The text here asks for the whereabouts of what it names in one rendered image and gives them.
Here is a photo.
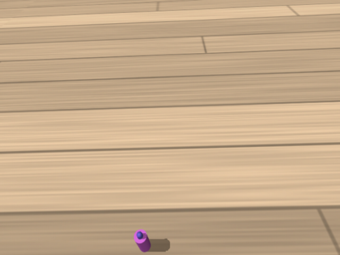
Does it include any bottle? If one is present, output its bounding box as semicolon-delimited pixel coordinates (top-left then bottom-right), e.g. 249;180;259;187
134;229;151;252

